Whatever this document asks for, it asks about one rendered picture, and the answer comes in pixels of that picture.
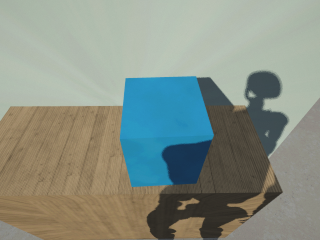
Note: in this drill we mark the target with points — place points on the carton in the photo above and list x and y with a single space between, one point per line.
165 130

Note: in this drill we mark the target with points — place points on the pedestal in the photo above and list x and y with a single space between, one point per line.
63 176

